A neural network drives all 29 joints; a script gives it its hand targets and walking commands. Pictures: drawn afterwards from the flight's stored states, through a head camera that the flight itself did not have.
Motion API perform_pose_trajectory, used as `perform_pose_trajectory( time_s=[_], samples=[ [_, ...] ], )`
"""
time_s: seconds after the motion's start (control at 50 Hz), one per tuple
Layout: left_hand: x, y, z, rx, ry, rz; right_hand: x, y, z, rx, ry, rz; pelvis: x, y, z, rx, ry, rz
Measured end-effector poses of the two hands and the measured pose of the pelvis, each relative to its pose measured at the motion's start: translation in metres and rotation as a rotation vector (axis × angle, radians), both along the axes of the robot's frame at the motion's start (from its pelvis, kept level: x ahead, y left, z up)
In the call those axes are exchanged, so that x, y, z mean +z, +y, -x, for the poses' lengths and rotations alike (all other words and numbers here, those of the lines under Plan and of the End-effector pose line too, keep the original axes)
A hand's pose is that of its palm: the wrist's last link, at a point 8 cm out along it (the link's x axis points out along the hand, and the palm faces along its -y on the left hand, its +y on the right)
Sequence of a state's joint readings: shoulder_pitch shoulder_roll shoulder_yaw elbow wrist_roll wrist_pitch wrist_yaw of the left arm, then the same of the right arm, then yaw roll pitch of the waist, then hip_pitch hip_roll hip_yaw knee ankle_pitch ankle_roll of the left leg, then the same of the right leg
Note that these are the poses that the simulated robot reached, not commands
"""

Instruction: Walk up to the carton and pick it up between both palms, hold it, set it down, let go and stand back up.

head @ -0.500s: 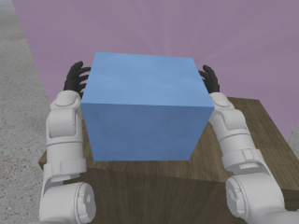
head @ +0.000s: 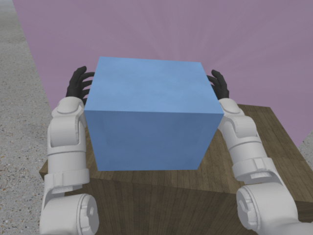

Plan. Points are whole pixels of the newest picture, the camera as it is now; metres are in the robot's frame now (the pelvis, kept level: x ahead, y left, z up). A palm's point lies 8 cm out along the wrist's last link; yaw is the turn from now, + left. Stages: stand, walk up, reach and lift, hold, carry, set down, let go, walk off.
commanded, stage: hold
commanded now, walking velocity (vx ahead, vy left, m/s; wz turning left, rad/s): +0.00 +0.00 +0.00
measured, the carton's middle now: (150, 115) +0.36 +0.01 +0.18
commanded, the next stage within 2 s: none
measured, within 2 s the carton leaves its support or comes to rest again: neither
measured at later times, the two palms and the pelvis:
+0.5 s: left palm (75, 100) +0.36 +0.18 +0.22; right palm (219, 100) +0.36 -0.17 +0.22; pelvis +0.00 +0.00 +0.00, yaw +0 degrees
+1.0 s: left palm (78, 99) +0.36 +0.18 +0.22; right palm (221, 101) +0.36 -0.17 +0.22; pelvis +0.00 +0.00 +0.00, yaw +0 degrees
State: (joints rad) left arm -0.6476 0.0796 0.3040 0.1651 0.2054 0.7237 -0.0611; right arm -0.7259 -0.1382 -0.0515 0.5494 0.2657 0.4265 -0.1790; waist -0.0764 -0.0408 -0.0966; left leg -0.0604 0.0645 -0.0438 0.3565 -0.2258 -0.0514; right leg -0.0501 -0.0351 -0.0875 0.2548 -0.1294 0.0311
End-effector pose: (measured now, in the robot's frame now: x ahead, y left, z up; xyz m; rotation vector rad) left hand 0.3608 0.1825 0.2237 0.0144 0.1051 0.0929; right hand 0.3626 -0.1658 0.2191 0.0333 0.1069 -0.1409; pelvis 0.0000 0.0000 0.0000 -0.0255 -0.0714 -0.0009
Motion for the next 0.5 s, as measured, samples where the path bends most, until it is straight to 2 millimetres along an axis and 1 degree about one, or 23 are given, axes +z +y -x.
perform_pose_trajectory(
  time_s=[0.22, 0.3, 0.42, 0.5],
  samples=[
    [-0.0001, -0.0067, -0.0006, 0.0, 0.005, -0.006, -0.0042, -0.0066, 0.0008, -0.003, 0.006, -0.005, 0.0001, -0.0013, 0.0008, -0.005, -0.002, -0.001],
    [-0.0008, -0.0055, -0.0006, 0.003, 0.007, -0.001, -0.0038, -0.0054, -0.0003, 0.001, 0.008, -0.003, 0.0003, -0.0024, 0.0013, -0.002, 0.003, -0.002],
    [0.0026, -0.0018, 0.0032, 0.011, -0.012, 0.003, 0.0022, -0.0017, 0.0003, 0.009, -0.01, -0.004, 0.0004, -0.0032, 0.0015, 0.003, 0.005, -0.002],
    [0.0, 0.0005, 0.0031, 0.013, 0.006, 0.01, 0.0014, 0.0005, -0.0002, 0.009, 0.009, 0.002, 0.0002, -0.003, 0.0027, 0.004, 0.0, -0.003]
  ],
)
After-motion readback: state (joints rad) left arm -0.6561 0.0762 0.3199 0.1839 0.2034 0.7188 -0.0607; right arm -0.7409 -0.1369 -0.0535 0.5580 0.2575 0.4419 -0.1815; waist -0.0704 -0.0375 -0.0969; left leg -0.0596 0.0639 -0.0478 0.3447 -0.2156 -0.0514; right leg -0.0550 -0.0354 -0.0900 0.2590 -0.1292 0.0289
